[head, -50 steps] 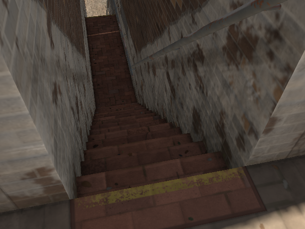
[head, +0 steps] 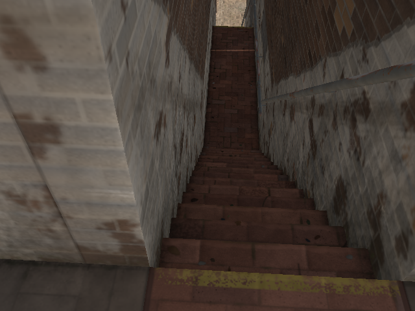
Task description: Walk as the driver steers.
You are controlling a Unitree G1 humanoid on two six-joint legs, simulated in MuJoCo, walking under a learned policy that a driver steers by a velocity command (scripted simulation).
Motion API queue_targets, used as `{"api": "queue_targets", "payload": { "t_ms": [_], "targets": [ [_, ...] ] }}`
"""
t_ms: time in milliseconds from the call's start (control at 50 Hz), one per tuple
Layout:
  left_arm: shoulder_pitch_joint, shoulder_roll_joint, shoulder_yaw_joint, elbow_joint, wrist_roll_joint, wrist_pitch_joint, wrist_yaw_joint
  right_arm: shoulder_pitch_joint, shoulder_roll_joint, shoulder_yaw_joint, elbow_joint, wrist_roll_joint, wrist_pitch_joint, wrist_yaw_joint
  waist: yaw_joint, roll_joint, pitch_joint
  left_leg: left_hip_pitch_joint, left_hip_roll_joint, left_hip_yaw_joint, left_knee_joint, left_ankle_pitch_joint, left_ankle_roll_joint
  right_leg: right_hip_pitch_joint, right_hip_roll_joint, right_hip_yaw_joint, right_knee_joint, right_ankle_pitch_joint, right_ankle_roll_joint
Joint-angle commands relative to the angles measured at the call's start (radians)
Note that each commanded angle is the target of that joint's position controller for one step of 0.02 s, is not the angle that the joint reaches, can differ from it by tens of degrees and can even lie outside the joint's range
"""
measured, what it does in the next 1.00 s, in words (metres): walks ahead, turning right: right foot, then left foot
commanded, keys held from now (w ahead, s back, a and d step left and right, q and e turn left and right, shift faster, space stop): w+e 0.64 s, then w+q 0.36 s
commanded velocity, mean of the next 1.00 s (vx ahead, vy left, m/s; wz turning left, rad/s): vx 0.47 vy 0.00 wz -0.33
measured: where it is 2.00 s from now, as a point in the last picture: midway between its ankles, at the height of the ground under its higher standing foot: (238, 250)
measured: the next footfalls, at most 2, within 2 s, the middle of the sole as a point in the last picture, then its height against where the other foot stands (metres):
right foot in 0.34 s outside the picture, level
left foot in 0.72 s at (225, 303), level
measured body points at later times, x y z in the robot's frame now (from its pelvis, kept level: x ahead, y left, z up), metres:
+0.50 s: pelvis +0.25 -0.08 -0.02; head +0.26 -0.07 +0.43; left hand +0.29 +0.17 -0.17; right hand +0.28 -0.35 -0.14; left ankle +0.25 +0.09 -0.65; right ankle +0.24 -0.15 -0.75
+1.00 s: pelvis +0.50 -0.12 -0.04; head +0.51 -0.13 +0.41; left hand +0.76 -0.01 -0.13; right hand +0.44 -0.35 -0.18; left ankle +0.50 -0.03 -0.75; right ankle +0.51 -0.29 -0.70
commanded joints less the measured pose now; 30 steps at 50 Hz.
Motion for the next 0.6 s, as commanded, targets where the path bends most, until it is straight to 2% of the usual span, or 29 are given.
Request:
{"api": "queue_targets", "payload": {
  "t_ms": [20,60,80,120,140,160,200,260,280,300,320,340,360,380,400,420,440,460,480,500,520,540,560,580,600],
  "targets": [
    [-0.080,0.041,0.005,-0.063,-0.015,-0.017,-0.028,0.057,-0.117,-0.013,-0.025,-0.031,0.000,-0.001,-0.027,0.078,0.070,0.071,0.297,-0.070,-0.103,0.362,0.179,-0.280,-0.018,0.044,-0.004,0.168,0.032],
    [-0.131,0.035,-0.001,-0.075,-0.016,-0.013,-0.028,0.089,-0.122,-0.010,0.001,-0.029,0.000,0.010,-0.028,0.076,0.068,0.047,0.292,-0.011,-0.100,0.474,0.186,-0.281,-0.016,0.017,-0.082,0.209,0.059],
    [-0.160,0.027,-0.005,-0.090,-0.013,-0.004,-0.033,0.089,-0.109,-0.005,0.011,-0.026,-0.002,0.018,-0.024,0.078,0.066,0.022,0.285,0.023,-0.090,0.526,0.180,-0.264,-0.017,-0.004,-0.127,0.227,0.062],
    [-0.196,0.006,-0.020,-0.108,-0.008,0.009,-0.035,0.100,-0.115,0.002,0.028,-0.021,-0.002,0.030,-0.013,0.097,0.073,-0.039,0.292,0.063,-0.078,0.624,0.165,-0.210,-0.016,-0.045,-0.187,0.217,0.054],
    [-0.186,0.011,-0.023,-0.097,-0.017,0.019,-0.030,0.120,-0.119,0.001,0.042,-0.030,0.006,0.037,0.012,0.110,0.104,-0.067,0.323,0.053,-0.058,0.724,0.153,-0.218,-0.010,-0.045,-0.182,0.180,0.057],
    [-0.183,0.017,-0.025,-0.093,-0.023,0.024,-0.026,0.118,-0.138,-0.006,0.046,-0.029,0.009,0.041,0.021,0.105,0.095,-0.033,0.333,0.065,-0.040,0.751,0.140,-0.230,-0.011,-0.039,-0.207,0.170,0.055],
    [-0.203,0.024,-0.027,-0.081,-0.026,0.023,-0.019,0.137,-0.170,-0.022,0.055,-0.021,0.013,0.035,0.015,0.096,0.068,0.058,0.342,0.089,-0.002,0.776,0.118,-0.243,0.007,-0.052,-0.274,0.134,0.057],
    [-0.246,0.038,-0.036,-0.079,-0.039,0.023,-0.007,0.209,-0.223,-0.047,0.070,-0.024,0.025,0.014,0.019,0.132,0.061,0.099,0.313,0.147,0.089,1.055,0.073,-0.132,0.073,-0.138,-0.395,0.085,0.044],
    [-0.220,0.064,-0.025,-0.066,-0.047,0.018,-0.003,0.215,-0.280,-0.067,0.057,-0.037,0.034,0.013,0.022,0.144,0.018,0.098,0.312,0.170,0.154,1.176,0.044,-0.047,0.109,-0.172,-0.363,0.057,0.042],
    [-0.126,0.090,-0.013,-0.032,-0.052,0.010,0.008,0.195,-0.285,-0.072,0.037,-0.046,0.040,0.015,0.060,0.168,0.012,0.043,0.319,0.176,0.256,1.274,0.021,0.071,0.143,-0.179,-0.363,0.045,0.031],
    [0.059,0.131,0.010,0.030,-0.054,-0.002,0.031,0.126,-0.269,-0.067,0.006,-0.055,0.053,0.041,0.153,0.136,-0.037,-0.105,0.286,0.189,0.480,1.274,0.005,0.327,0.180,-0.188,-0.426,0.090,-0.012],
    [0.314,0.167,0.038,0.129,-0.028,0.000,0.062,0.145,-0.180,-0.036,0.004,-0.101,0.057,0.082,0.214,0.093,-0.130,-0.513,0.239,0.154,0.847,0.986,-0.037,0.767,0.174,-0.105,-0.318,0.158,-0.108],
    [0.497,0.172,0.035,0.189,-0.011,0.003,0.052,0.316,-0.009,0.020,0.021,-0.125,0.050,0.131,0.179,-0.137,-0.433,-0.810,0.065,0.033,1.241,-0.295,-0.134,1.216,-0.144,0.372,-0.356,0.510,-0.397],
    [0.610,0.183,0.042,0.197,0.035,-0.016,0.042,0.106,-0.048,0.003,-0.021,-0.017,0.046,0.127,0.286,-0.006,-0.351,-0.928,-0.005,-0.213,1.352,-0.311,-0.102,1.083,-0.252,0.652,-0.594,0.322,-0.367],
    [0.395,0.219,0.056,0.167,0.020,-0.060,0.039,-0.126,-0.111,-0.007,-0.107,0.031,0.027,0.096,0.265,-0.008,-0.025,-1.035,0.047,-0.278,1.318,-0.255,-0.072,0.753,-0.233,0.565,-0.665,0.078,-0.289],
    [0.217,0.123,0.020,0.136,-0.007,-0.078,0.028,-0.166,-0.156,-0.020,-0.126,0.004,0.026,0.057,0.172,-0.002,-0.002,-0.939,0.087,-0.288,1.255,-0.183,-0.050,0.489,-0.204,0.536,-0.717,-0.050,-0.280],
    [0.105,0.027,-0.021,0.127,-0.013,-0.086,0.026,-0.088,-0.110,-0.004,-0.119,-0.030,0.036,0.034,0.060,-0.024,-0.039,-0.792,0.118,-0.307,1.169,-0.106,-0.003,0.301,-0.154,0.483,-0.762,-0.106,-0.258],
    [-0.004,-0.029,-0.056,0.100,-0.007,-0.086,0.015,-0.037,-0.041,0.020,-0.106,-0.034,0.051,0.015,-0.018,-0.008,0.015,-0.671,0.134,-0.295,1.124,-0.116,0.009,0.065,-0.146,0.438,-0.808,-0.100,-0.242],
    [-0.084,-0.010,-0.060,0.059,-0.001,-0.087,0.011,-0.015,-0.041,0.025,-0.103,-0.022,0.076,0.016,-0.058,0.001,0.022,-0.613,0.123,-0.266,1.084,-0.148,0.000,-0.051,-0.133,0.394,-0.833,-0.088,-0.243],
    [-0.092,-0.004,-0.061,0.038,0.003,-0.097,0.031,0.001,-0.069,0.019,-0.083,-0.002,0.090,0.024,-0.069,0.006,-0.041,-0.584,0.113,-0.235,1.052,-0.066,-0.011,-0.101,-0.094,0.338,-0.831,-0.109,-0.215],
    [-0.060,0.035,-0.053,0.027,0.005,-0.110,0.037,0.015,-0.079,0.022,-0.069,-0.006,0.092,0.023,-0.052,0.019,-0.048,-0.576,0.123,-0.207,0.950,0.021,-0.036,-0.119,-0.065,0.284,-0.815,-0.052,-0.194],
    [-0.014,0.052,-0.052,0.033,0.009,-0.117,0.046,-0.054,-0.082,0.024,-0.075,-0.003,0.086,0.023,-0.022,0.004,-0.031,-0.592,0.131,-0.181,0.845,0.085,-0.051,-0.112,-0.055,0.269,-0.802,0.006,-0.187],
    [0.063,0.081,-0.042,0.058,0.024,-0.119,0.051,-0.123,-0.030,0.047,-0.086,0.010,0.082,0.015,0.004,0.011,-0.055,-0.556,0.095,-0.143,0.712,0.123,-0.083,-0.101,-0.026,0.224,-0.762,0.131,-0.167],
    [0.157,0.100,-0.037,0.070,0.032,-0.108,0.049,-0.201,-0.007,0.054,-0.090,0.023,0.071,0.020,0.037,0.009,-0.047,-0.521,0.063,-0.105,0.590,0.162,-0.098,-0.090,-0.001,0.186,-0.727,0.259,-0.153],
    [0.238,0.129,-0.025,0.083,0.024,-0.098,0.039,-0.261,-0.001,0.061,-0.089,0.035,0.063,0.027,0.067,-0.045,-0.058,-0.496,0.025,-0.076,0.516,0.169,-0.113,-0.046,0.000,0.197,-0.710,0.310,-0.154]
  ]
}}
Keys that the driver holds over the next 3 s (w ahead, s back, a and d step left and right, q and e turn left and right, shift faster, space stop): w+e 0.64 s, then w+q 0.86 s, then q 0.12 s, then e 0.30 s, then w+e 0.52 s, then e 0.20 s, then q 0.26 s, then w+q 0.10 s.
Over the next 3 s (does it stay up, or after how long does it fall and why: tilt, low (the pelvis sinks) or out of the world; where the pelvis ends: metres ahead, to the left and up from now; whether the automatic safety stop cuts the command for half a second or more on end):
stays up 1.20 -0.24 -0.70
